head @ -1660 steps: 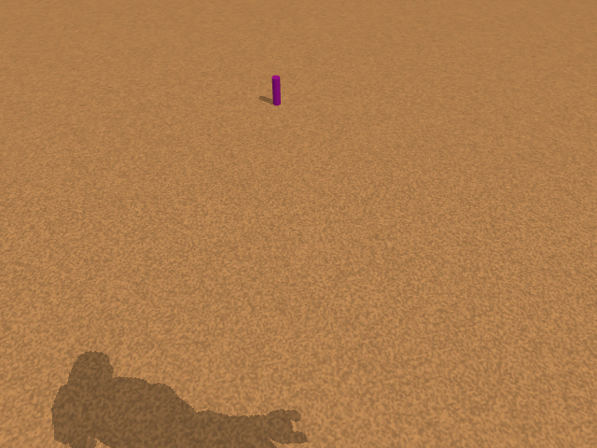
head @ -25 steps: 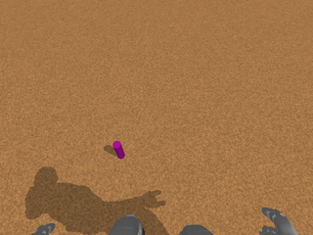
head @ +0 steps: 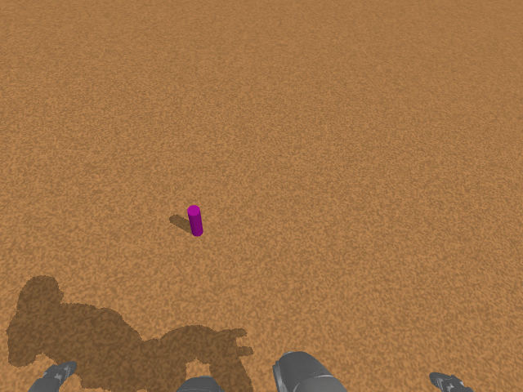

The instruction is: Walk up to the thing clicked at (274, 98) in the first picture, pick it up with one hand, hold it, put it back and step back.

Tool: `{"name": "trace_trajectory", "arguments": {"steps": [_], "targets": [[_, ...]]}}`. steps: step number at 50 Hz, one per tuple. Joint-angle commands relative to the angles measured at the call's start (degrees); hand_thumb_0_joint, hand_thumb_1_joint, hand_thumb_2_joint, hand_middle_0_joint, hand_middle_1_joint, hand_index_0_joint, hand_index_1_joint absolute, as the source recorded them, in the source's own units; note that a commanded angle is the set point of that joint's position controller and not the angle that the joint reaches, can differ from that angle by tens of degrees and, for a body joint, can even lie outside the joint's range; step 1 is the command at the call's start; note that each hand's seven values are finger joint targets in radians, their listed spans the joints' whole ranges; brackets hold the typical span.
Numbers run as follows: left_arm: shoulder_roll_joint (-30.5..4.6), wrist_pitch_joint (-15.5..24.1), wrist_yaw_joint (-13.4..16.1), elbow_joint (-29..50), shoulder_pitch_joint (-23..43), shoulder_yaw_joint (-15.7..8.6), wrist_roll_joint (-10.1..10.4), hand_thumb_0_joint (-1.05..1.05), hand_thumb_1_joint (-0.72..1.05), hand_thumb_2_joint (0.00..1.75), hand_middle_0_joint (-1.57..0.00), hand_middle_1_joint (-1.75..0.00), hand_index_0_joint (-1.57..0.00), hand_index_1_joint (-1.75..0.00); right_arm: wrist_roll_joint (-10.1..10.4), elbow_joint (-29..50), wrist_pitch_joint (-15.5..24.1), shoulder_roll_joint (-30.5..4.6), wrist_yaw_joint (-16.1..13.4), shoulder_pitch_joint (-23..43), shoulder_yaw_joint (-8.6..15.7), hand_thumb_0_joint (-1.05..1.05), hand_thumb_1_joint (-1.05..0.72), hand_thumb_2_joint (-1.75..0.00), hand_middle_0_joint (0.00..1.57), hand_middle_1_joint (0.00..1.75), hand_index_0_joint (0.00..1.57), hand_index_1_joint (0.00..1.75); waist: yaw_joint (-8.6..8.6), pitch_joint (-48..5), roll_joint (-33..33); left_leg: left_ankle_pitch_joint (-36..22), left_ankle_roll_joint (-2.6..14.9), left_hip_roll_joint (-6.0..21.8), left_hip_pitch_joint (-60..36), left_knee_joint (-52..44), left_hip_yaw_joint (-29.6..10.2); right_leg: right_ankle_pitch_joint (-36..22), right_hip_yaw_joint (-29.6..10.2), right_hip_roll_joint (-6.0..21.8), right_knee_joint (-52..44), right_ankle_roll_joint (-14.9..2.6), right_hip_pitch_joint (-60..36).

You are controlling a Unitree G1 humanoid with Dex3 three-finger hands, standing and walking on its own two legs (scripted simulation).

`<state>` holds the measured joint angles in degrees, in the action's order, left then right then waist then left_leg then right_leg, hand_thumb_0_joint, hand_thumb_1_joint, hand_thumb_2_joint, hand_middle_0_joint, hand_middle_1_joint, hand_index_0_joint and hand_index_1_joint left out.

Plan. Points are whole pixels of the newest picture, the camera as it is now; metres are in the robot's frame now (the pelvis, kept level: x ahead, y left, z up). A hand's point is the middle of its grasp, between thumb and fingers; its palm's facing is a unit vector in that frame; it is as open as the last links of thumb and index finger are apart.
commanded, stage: step back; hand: left
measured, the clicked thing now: (195, 221) +0.74 +0.21 -0.68
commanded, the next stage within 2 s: stand in 1.98 s
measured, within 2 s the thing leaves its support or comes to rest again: neither
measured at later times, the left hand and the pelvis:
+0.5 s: hand out of the picture -0.06 +0.23 -0.14, palm faces -0.03 -0.90 -0.43, open 7.4 cm; pelvis -0.16 -0.04 -0.01, yaw +0 degrees
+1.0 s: hand out of the picture -0.25 +0.20 -0.15, palm faces -0.02 -0.92 -0.40, open 7.4 cm; pelvis -0.31 -0.07 -0.01, yaw -2 degrees
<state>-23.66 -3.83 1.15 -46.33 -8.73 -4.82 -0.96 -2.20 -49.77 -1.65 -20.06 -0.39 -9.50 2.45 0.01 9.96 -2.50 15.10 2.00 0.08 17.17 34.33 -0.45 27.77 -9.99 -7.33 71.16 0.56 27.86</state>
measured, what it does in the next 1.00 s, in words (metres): walks backwards: right foot, then left foot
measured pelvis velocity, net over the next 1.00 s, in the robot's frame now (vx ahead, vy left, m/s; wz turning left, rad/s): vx -0.31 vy -0.07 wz -0.03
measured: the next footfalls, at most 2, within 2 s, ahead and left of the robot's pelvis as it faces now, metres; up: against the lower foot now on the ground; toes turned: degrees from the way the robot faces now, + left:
right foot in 0.24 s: -0.09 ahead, -0.16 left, +0.00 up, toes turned -2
left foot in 0.56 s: -0.16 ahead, +0.08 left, +0.00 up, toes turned +0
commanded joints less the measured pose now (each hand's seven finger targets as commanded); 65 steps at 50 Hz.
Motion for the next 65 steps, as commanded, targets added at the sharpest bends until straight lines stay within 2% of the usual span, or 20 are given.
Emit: {"name": "trace_trajectory", "arguments": {"steps": [1, 10, 11, 13, 14, 18, 24, 27, 29, 30, 33, 41, 43, 44, 45, 47, 56, 58, 59, 65], "targets": [[-9.1, 1.7, 0.4, 4.3, -1.9, -3.2, -0.6, 0.00, 0.90, 0.90, -0.20, -0.30, -0.20, -0.30, 0.7, 5.2, 2.1, -14.9, -1.7, -1.5, 4.8, 0.00, -0.90, -0.90, 0.20, 0.30, 0.20, 0.30, -1.31, -12.2, 9.4, -28.3, 12.77, 15.5, -15.9, -7.3, -14.0, 1.6, -0.7, 2.3, -3.2, 2.04, 4.8], [-8.1, 1.8, -1.3, -1.5, -12.9, -3.1, -0.4, 0.00, 0.90, 0.90, -0.20, -0.30, -0.20, -0.30, 0.5, 7.7, -0.1, -19.0, -1.0, 3.6, 5.3, 0.00, -0.90, -0.90, 0.20, 0.30, 0.20, 0.30, 2.61, -15.7, 14.6, -6.6, 7.74, 13.8, -0.4, -6.8, -10.4, -8.2, 11.1, 6.2, -41.1, -1.85, -19.2], [-9.1, 2.0, -1.2, -2.2, -13.7, -3.5, -1.1, 0.00, 0.90, 0.90, -0.20, -0.30, -0.20, -0.30, 0.7, 7.6, -0.4, -17.0, -0.9, 3.6, 4.7, 0.00, -0.90, -0.90, 0.20, 0.30, 0.20, 0.30, 2.92, -14.6, 11.9, -0.5, 4.75, 11.6, 6.0, -4.0, -9.8, -8.4, 9.1, 7.0, -43.4, -2.80, -22.4], [-19.6, 1.8, -1.2, 1.5, -7.2, -6.0, -1.9, 0.00, 0.90, 0.90, -0.20, -0.30, -0.20, -0.30, 1.6, 9.3, -0.4, -12.1, -1.9, 6.8, 3.8, 0.00, -0.90, -0.90, 0.20, 0.30, 0.20, 0.30, 4.95, -6.8, -14.7, 18.7, -2.33, -6.2, 16.2, 19.7, -3.6, 2.0, -21.0, 28.2, -57.3, -13.44, -6.2], [-20.7, 2.2, -0.9, 3.9, -2.9, -5.8, -2.3, 0.00, 0.90, 0.90, -0.20, -0.30, -0.20, -0.30, 1.3, 8.4, -0.5, -14.9, -2.3, 6.3, 4.7, 0.00, -0.90, -0.90, 0.20, 0.30, 0.20, 0.30, 3.83, -3.5, -12.7, 19.1, -3.31, -3.8, 12.7, 30.3, -9.3, 0.6, -25.3, 32.4, -59.0, -17.67, 2.4], [-12.3, 2.8, 0.1, 6.1, 6.7, -3.8, -1.9, 0.00, 0.90, 0.90, -0.20, -0.30, -0.20, -0.30, 2.1, 4.1, 0.3, -13.9, -2.0, -3.0, 3.6, 0.00, -0.90, -0.90, 0.20, 0.30, 0.20, 0.30, -1.92, -6.3, -6.8, 10.6, -3.09, -6.5, 9.4, 37.3, -7.9, -21.7, -1.4, 20.3, -47.6, -11.26, -3.9], [-11.5, 1.9, 1.0, 5.6, -0.5, -3.5, -1.5, 0.00, 0.90, 0.90, -0.20, -0.30, -0.20, -0.30, 1.0, 5.1, 1.4, -11.7, -1.6, -2.1, 2.6, 0.00, -0.90, -0.90, 0.20, 0.30, 0.20, 0.30, 2.71, -11.8, -9.6, 13.0, -2.65, -1.5, 9.4, 6.6, -1.4, -38.5, -1.4, 22.0, -38.6, -11.06, -24.7], [-10.3, 0.6, 0.3, 6.3, 0.8, -2.2, -0.5, 0.00, 0.90, 0.90, -0.20, -0.30, -0.20, -0.30, 0.5, 2.2, 1.8, -12.4, -1.7, -6.9, 3.4, 0.00, -0.90, -0.90, 0.20, 0.30, 0.20, 0.30, 0.81, -13.9, -4.7, -5.5, -1.40, -1.5, -3.1, -11.5, 0.5, -33.0, 1.7, 18.7, -31.1, -7.35, -18.3], [-8.6, 0.6, 0.3, 7.6, 2.3, -1.5, 0.5, 0.00, 0.90, 0.90, -0.20, -0.30, -0.20, -0.30, 0.6, 4.0, 1.5, -23.6, -1.1, -2.8, 5.5, 0.00, -0.90, -0.90, 0.20, 0.30, 0.20, 0.30, 0.49, -13.8, 15.0, -20.9, 11.47, 20.1, -4.6, -12.8, -26.3, 1.8, 11.4, 4.9, -18.1, -1.64, -3.1], [-10.4, 0.5, 0.8, 7.2, 5.9, -2.7, -0.4, 0.00, 0.90, 0.90, -0.20, -0.30, -0.20, -0.30, 0.1, 4.6, 1.8, -24.4, -1.2, -2.8, 6.0, 0.00, -0.90, -0.90, 0.20, 0.30, 0.20, 0.30, -2.44, -12.1, 14.7, -21.9, 16.85, 24.5, 2.2, -14.7, -33.2, 10.0, 4.1, 5.4, -6.1, -1.12, -4.5], [-9.4, 0.2, 0.3, 4.1, 0.9, -2.5, 0.8, 0.00, 0.90, 0.90, -0.20, -0.30, -0.20, -0.30, 0.0, 4.7, 1.9, -18.6, -2.2, 1.7, 3.9, 0.00, -0.90, -0.90, 0.20, 0.30, 0.20, 0.30, 2.13, -11.4, 7.3, -27.3, 12.31, 16.5, 0.3, -8.5, -15.8, 4.2, -0.2, 3.3, 2.2, -2.24, -2.0], [-6.9, 4.0, -0.6, -2.1, -6.0, -1.9, -0.6, 0.00, 0.90, 0.90, -0.20, -0.30, -0.20, -0.30, 0.0, 4.0, 0.4, -16.6, -1.1, 1.7, 3.9, 0.00, -0.90, -0.90, 0.20, 0.30, 0.20, 0.30, 1.96, -13.5, 11.4, -2.9, 7.63, 11.0, -2.0, -1.4, -8.4, -8.0, 11.0, 5.1, -49.1, -2.03, -17.8], [-13.5, 5.1, -0.1, -2.7, -5.9, -3.9, -2.1, 0.00, 0.90, 0.90, -0.20, -0.30, -0.20, -0.30, 0.5, 4.3, 0.2, -10.1, -0.6, -1.5, 1.9, 0.00, -0.90, -0.90, 0.20, 0.30, 0.20, 0.30, 0.84, -10.8, -4.8, 11.9, 0.86, 0.9, 17.8, 12.7, -4.0, -3.0, -12.2, 16.4, -53.0, -5.34, -25.8], [-19.7, 5.0, 0.0, -0.8, -1.8, -4.8, -2.2, 0.00, 0.90, 0.90, -0.20, -0.30, -0.20, -0.30, 0.7, 5.3, 0.1, -12.1, -1.5, 3.9, 2.8, 0.00, -0.90, -0.90, 0.20, 0.30, 0.20, 0.30, 3.74, -9.0, -10.0, 18.8, -1.27, -0.8, 12.2, 18.2, -8.2, 4.3, -24.4, 29.3, -56.4, -14.36, -7.4], [-18.7, 5.3, 0.0, -0.1, 1.4, -4.4, -2.1, 0.00, 0.90, 0.90, -0.20, -0.30, -0.20, -0.30, 1.2, 4.2, 0.1, -14.9, -1.3, 4.8, 3.8, 0.00, -0.90, -0.90, 0.20, 0.30, 0.20, 0.30, 2.46, -4.3, -5.9, 16.9, -1.94, -0.1, 8.2, 23.4, -11.5, 4.7, -24.4, 29.5, -56.5, -15.43, -0.3], [-13.8, 6.0, 0.3, -0.4, 4.1, -3.1, -1.6, 0.00, 0.90, 0.90, -0.20, -0.30, -0.20, -0.30, 1.8, 1.7, 0.8, -13.6, -0.9, 1.9, 3.1, 0.00, -0.90, -0.90, 0.20, 0.30, 0.20, 0.30, 0.16, -3.7, -0.9, 10.6, -1.78, -2.4, 11.5, 24.6, -9.5, -10.3, -9.8, 21.7, -49.9, -11.20, -7.6], [-11.2, 4.8, -0.9, -2.6, 0.4, -1.3, -1.3, 0.00, 0.90, 0.90, -0.20, -0.30, -0.20, -0.30, 0.0, -2.8, 3.3, -12.5, 0.7, -3.7, 4.3, 0.00, -0.90, -0.90, 0.20, 0.30, 0.20, 0.30, -0.24, -7.6, -2.3, 6.1, -0.79, -2.3, -12.5, -10.3, -1.0, 3.0, -0.5, 17.3, -42.3, -7.50, -2.9], [-7.0, 4.6, -1.0, -2.6, 1.1, 0.1, 0.1, 0.00, 0.90, 0.90, -0.20, -0.30, -0.20, -0.30, -0.7, -2.2, 4.1, -19.3, 0.4, -4.6, 5.4, 0.00, -0.90, -0.90, 0.20, 0.30, 0.20, 0.30, -2.02, -9.2, 13.4, 29.7, 7.89, 17.1, -12.5, -22.3, -33.4, 4.3, 11.1, 7.7, -25.5, -1.87, 7.3], [-12.1, 4.9, -0.6, -3.3, 3.8, -1.6, -0.6, 0.00, 0.90, 0.90, -0.20, -0.30, -0.20, -0.30, -0.3, -1.8, 4.2, -20.8, 0.5, -3.7, 5.8, 0.00, -0.90, -0.90, 0.20, 0.30, 0.20, 0.30, -2.58, -5.0, 7.4, 31.5, 11.68, 19.2, -3.3, -23.3, -36.2, 6.1, 5.2, 9.3, -20.0, -2.18, 2.9], [-8.9, 6.0, -1.7, -7.2, -1.4, -1.3, -0.1, 0.00, 0.90, 0.90, -0.20, -0.30, -0.20, -0.30, -0.2, -1.9, 4.1, -15.1, 0.5, 0.6, 4.0, 0.00, -0.90, -0.90, 0.20, 0.30, 0.20, 0.30, 0.41, -7.7, 10.8, 10.4, 6.32, 10.6, 1.1, -16.3, -15.0, -3.2, 10.7, 8.3, -33.9, -1.56, -12.3]]}}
